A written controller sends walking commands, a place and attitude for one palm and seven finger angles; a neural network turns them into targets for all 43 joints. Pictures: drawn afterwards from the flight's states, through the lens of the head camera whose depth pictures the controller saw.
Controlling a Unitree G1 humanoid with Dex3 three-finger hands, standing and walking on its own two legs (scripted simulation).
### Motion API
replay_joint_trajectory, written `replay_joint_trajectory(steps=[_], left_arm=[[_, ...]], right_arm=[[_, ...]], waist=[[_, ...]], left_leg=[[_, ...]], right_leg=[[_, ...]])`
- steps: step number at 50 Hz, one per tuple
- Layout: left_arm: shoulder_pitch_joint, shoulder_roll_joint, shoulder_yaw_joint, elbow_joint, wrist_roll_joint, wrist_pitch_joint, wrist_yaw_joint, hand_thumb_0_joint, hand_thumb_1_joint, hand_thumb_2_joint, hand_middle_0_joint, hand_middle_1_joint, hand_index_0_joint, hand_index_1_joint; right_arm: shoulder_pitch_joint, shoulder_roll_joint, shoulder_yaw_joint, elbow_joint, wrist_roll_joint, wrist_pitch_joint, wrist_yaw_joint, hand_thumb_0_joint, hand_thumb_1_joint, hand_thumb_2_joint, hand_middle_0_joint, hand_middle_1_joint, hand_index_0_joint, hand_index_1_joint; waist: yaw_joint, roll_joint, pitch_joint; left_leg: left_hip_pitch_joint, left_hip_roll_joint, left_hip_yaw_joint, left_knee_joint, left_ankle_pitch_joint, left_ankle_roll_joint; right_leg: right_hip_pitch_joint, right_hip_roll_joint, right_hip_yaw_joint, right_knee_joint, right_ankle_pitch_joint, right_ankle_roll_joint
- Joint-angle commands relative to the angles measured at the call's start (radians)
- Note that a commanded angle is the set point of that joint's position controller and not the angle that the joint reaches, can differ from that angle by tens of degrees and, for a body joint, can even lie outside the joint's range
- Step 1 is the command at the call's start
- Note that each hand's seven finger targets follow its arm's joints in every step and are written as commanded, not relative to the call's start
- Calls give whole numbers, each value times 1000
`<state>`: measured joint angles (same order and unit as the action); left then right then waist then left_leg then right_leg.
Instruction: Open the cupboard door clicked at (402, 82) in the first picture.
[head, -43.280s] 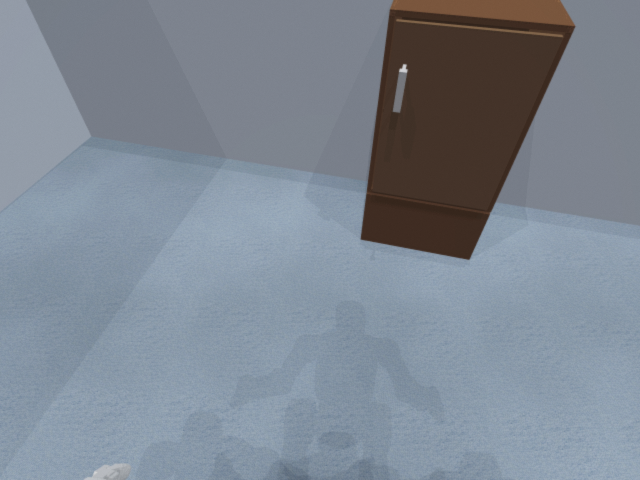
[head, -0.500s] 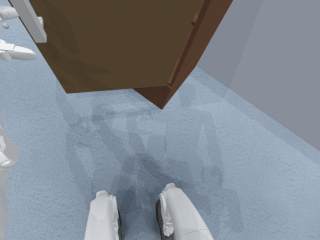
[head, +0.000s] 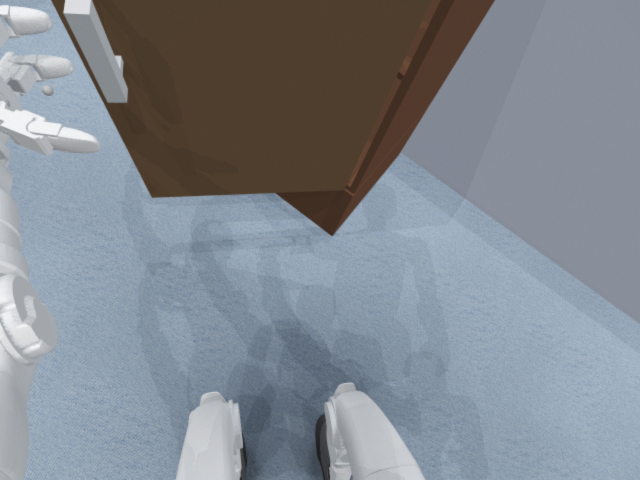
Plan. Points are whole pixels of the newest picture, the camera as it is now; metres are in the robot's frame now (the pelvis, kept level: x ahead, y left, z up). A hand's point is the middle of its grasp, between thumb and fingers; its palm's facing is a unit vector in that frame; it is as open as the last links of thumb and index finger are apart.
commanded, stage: move the hooked fingers beside the handle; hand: left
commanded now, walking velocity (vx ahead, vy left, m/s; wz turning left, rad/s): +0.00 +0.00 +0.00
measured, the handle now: (101, 42) +0.61 +0.20 +0.07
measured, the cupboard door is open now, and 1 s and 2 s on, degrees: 44 44 44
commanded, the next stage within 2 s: slide the fingers in behind the handle in 0.26 s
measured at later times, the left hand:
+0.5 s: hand (68, 86) +0.56 +0.23 +0.05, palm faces +0.03 -1.00 -0.01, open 14.0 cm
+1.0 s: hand (96, 89) +0.55 +0.20 +0.06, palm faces +0.05 -1.00 +0.00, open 14.0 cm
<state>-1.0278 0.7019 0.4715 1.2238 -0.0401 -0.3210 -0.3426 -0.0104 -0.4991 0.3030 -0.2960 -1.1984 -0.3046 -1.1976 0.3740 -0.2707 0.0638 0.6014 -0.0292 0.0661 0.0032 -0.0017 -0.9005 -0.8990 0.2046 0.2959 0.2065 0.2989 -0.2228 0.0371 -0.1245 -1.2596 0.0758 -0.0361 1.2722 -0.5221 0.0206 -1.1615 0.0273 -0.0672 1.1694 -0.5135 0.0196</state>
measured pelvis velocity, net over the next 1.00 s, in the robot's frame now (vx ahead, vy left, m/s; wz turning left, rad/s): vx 0.00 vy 0.00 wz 0.01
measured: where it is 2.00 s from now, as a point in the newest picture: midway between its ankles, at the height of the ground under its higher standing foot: outside the picture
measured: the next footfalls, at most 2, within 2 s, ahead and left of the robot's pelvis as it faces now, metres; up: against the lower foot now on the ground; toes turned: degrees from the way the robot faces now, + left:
none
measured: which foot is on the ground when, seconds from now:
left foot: down 0.00-1.00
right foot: down 0.00-1.00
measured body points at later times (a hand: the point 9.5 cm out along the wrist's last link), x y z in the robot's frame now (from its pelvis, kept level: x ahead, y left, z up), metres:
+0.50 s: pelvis +0.00 +0.00 -0.01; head +0.19 +0.04 +0.39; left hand +0.55 +0.29 +0.06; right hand -0.02 -0.26 -0.11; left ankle +0.02 +0.10 -0.62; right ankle +0.01 -0.14 -0.62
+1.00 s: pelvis +0.00 +0.00 -0.01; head +0.18 +0.03 +0.41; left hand +0.54 +0.26 +0.06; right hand -0.01 -0.27 -0.11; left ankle +0.02 +0.10 -0.62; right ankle +0.01 -0.14 -0.62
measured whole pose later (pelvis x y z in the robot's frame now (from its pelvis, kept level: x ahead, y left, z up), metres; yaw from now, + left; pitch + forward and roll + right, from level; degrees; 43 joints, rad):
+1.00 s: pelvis +0.00 +0.00 -0.01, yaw +0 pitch +30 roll -6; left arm -1.05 0.60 0.43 1.19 -0.04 -0.35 -0.23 -0.01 -0.50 0.30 -0.29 -1.21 -0.30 -1.20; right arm 0.38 -0.26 0.05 0.63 -0.04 0.07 0.02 0.00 -0.90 -0.90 0.20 0.30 0.21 0.30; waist -0.22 0.05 -0.12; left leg -1.29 0.07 -0.04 1.29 -0.52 0.01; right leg -1.20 0.02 -0.07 1.20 -0.52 0.01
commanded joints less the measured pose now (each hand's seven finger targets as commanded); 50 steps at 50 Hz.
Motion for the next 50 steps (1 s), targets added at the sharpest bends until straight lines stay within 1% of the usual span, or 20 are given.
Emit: replay_joint_trajectory(steps=[1,3,6,7,12,14,17,20,25,27,29,30,32,35,37,39,43,46,47,50], left_arm=[[-383,243,38,-202,-34,-100,-7,0,-500,300,-300,-1200,-300,-1200],[-437,216,9,-213,-29,-112,-4,0,-500,300,-300,-1200,-300,-1200],[-475,248,28,-213,-20,-123,6,0,-500,300,-300,-1200,-300,-1200],[-488,288,48,-216,-13,-123,10,0,-500,300,-300,-1200,-300,-1200],[-525,294,40,-236,1,-115,11,0,-500,300,-300,-1200,-300,-1200],[-535,268,16,-225,3,-99,11,0,-500,300,-300,-1200,-300,-1200],[-490,308,56,-236,-4,-84,5,0,-500,300,-300,-1200,-300,-1200],[-469,249,14,-186,-9,-51,-1,0,-500,300,-300,-1200,-300,-1200],[-464,277,47,-241,-9,-62,21,0,-500,300,-300,-1200,-300,-1200],[-470,258,43,-265,-14,-79,29,0,-500,300,-300,-1200,-300,-1200],[-418,228,35,-235,-14,-78,36,0,-500,300,-300,-1200,-300,-1200],[-421,213,23,-219,-13,-72,40,0,-500,300,-300,-1200,-300,-1200],[-426,243,40,-189,-7,-67,46,0,-500,300,-300,-1200,-300,-1200],[-457,240,24,-218,2,-72,55,0,-500,300,-300,-1200,-300,-1200],[-472,252,41,-272,0,-98,62,0,-500,300,-300,-1200,-300,-1200],[-461,207,21,-300,-6,-118,65,0,-500,300,-300,-1200,-300,-1200],[-464,116,-35,-268,-13,-110,74,0,-500,300,-300,-1200,-300,-1200],[-473,97,-42,-238,-9,-88,90,0,-500,300,-300,-1200,-300,-1200],[-497,104,-41,-253,-7,-87,99,0,-500,300,-300,-1200,-300,-1200],[-476,98,-33,-221,-3,-89,127,0,-500,300,-300,-1200,-300,-1200]], right_arm=[[216,-203,-69,-21,0,0,-14,0,-900,-900,200,300,200,300],[208,-201,-71,-16,-1,0,-11,0,-900,-900,200,300,200,300],[205,-206,-70,-17,-2,0,-15,0,-900,-900,200,300,200,300],[205,-212,-67,-14,-3,1,-16,0,-900,-900,200,300,200,300],[209,-211,-66,-7,-6,5,-16,0,-900,-900,200,300,200,300],[214,-211,-65,-1,-6,7,-16,0,-900,-900,200,300,200,300],[223,-214,-66,-7,-5,11,-16,0,-900,-900,200,300,200,300],[219,-204,-60,-9,-1,11,-14,0,-900,-900,200,300,200,300],[232,-201,-64,-9,-6,7,-11,0,-900,-900,200,300,200,300],[236,-198,-67,-4,-9,5,-7,0,-900,-900,200,300,200,300],[234,-195,-69,-6,-8,6,-2,0,-900,-900,200,300,200,300],[231,-194,-69,-7,-6,5,-2,0,-900,-900,200,300,200,300],[232,-197,-65,-8,-5,5,-4,0,-900,-900,200,300,200,300],[229,-193,-64,-13,-5,1,-5,0,-900,-900,200,300,200,300],[231,-192,-68,-12,-8,-2,-2,0,-900,-900,200,300,200,300],[226,-187,-75,-10,-10,-4,2,0,-900,-900,200,300,200,300],[227,-188,-81,8,-9,-1,8,0,-900,-900,200,300,200,300],[235,-191,-83,10,-10,0,5,0,-900,-900,200,300,200,300],[232,-191,-82,10,-12,1,4,0,-900,-900,200,300,200,300],[231,-187,-78,8,-15,0,6,0,-900,-900,200,300,200,300]], waist=[[-10,196,-497],[-25,215,-503],[-30,220,-509],[-22,239,-531],[-22,289,-604],[-34,288,-590],[-16,273,-643],[-31,220,-566],[-14,230,-597],[-14,250,-604],[-9,221,-573],[-22,192,-544],[-22,181,-519],[-24,200,-526],[-11,235,-583],[-7,257,-623],[-26,250,-579],[-34,213,-554],[-31,240,-562],[-33,191,-527]], left_leg=[[540,-19,-53,-106,475,11],[554,-17,-59,-97,463,8],[542,-17,-62,-87,437,11],[545,-16,-67,-87,438,7],[589,-14,-77,-71,480,3],[599,-11,-86,-76,482,1],[604,-12,-82,-72,525,4],[515,-16,-62,-74,457,15],[527,-16,-60,-77,483,13],[557,-13,-65,-78,515,9],[536,-15,-58,-84,492,9],[501,-18,-48,-82,464,16],[456,-20,-40,-81,430,19],[449,-22,-36,-84,412,20],[509,-20,-43,-80,461,14],[561,-20,-50,-79,499,7],[599,-16,-67,-92,487,1],[580,-19,-69,-100,452,5],[586,-20,-66,-101,457,3],[545,-23,-60,-101,435,7]], right_leg=[[94,40,3,-101,310,-46],[59,38,2,-98,289,-43],[42,37,3,-87,264,-45],[45,36,2,-82,259,-45],[30,34,0,-67,273,-46],[15,34,-5,-71,270,-46],[60,36,-3,-70,312,-45],[82,38,1,-84,301,-38],[113,40,3,-82,329,-41],[99,41,0,-78,343,-43],[108,42,0,-87,330,-42],[116,42,5,-94,327,-38],[124,41,9,-92,316,-37],[134,40,16,-93,307,-37],[134,40,13,-82,332,-41],[120,40,8,-78,343,-44],[65,40,-4,-90,305,-43],[60,38,-7,-95,283,-44],[58,34,-4,-97,286,-43],[76,36,-3,-102,284,-42]])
